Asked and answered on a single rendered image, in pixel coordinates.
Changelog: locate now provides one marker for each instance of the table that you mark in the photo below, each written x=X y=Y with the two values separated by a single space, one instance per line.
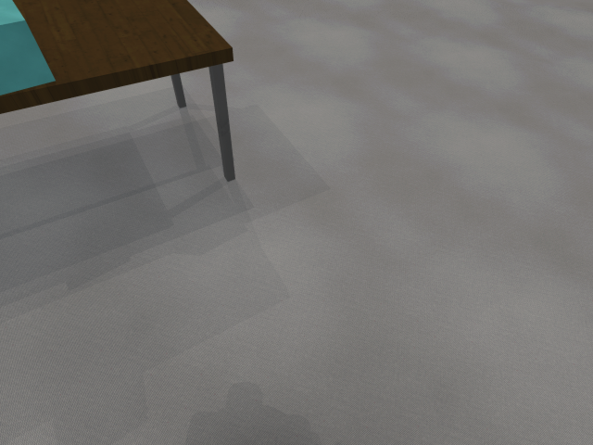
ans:
x=96 y=45

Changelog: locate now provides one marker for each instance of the carton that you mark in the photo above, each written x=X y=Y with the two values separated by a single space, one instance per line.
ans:
x=22 y=64

